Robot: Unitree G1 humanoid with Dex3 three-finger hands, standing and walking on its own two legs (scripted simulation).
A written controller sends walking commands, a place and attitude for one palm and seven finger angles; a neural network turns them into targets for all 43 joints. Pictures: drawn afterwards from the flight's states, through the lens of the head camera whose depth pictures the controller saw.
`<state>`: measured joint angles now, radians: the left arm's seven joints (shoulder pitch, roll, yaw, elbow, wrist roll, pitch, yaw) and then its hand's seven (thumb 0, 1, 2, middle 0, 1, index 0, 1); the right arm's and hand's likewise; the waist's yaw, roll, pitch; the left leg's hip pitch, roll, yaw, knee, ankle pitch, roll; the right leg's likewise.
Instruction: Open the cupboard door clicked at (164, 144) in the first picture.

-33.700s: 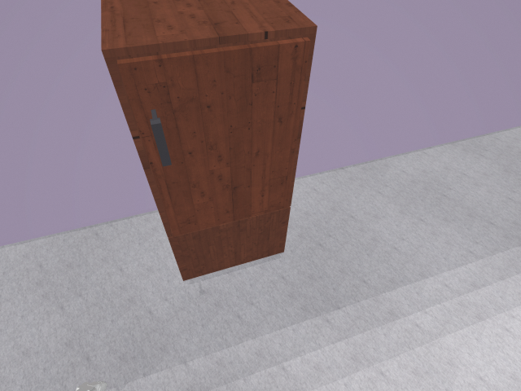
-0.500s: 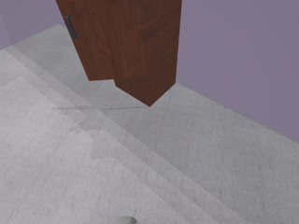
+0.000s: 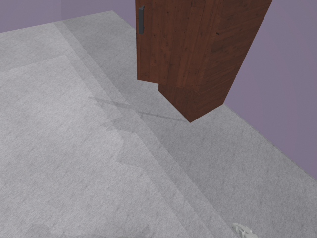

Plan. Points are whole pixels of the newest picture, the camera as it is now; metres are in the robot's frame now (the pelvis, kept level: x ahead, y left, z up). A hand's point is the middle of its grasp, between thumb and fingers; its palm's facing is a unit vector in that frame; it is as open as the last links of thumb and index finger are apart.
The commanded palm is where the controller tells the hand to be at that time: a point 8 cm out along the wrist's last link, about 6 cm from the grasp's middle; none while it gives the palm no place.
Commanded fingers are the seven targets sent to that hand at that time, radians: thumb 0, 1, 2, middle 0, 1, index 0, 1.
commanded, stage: take the last steps up to it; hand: left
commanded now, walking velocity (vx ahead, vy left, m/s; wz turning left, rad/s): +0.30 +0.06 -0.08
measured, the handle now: (142, 19) +1.07 +0.23 +0.02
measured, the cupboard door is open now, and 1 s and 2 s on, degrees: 43 43 43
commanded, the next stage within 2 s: come to a stop and stand still in 1.18 s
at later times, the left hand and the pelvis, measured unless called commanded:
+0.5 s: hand (122, 166) +0.34 +0.16 -0.15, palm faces -0.10 -0.98 -0.19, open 7.3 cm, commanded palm none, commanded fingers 0.00 0.90 0.90 -0.20 -0.30 -0.20 -0.30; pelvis +0.18 +0.00 +0.00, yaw -2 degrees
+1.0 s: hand (100, 174) +0.31 +0.23 -0.18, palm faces +0.05 -0.99 -0.14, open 7.3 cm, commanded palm none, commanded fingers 0.00 0.90 0.90 -0.20 -0.30 -0.20 -0.30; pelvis +0.37 +0.07 +0.00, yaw -3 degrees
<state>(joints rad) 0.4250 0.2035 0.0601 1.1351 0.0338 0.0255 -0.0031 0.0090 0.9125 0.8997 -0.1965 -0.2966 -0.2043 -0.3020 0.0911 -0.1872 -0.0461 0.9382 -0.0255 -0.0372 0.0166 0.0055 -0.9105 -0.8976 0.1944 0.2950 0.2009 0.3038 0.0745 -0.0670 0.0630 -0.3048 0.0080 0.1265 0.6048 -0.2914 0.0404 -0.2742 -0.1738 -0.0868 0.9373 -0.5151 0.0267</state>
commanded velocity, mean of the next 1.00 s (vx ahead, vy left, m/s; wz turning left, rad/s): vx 0.29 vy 0.05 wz -0.04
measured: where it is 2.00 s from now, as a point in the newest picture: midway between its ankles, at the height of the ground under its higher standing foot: (152, 199)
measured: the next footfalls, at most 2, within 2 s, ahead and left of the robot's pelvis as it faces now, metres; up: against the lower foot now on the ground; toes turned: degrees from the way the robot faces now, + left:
right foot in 0.48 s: +0.27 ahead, -0.10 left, +0.00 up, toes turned -9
left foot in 0.90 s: +0.48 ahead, +0.15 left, +0.00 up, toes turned +4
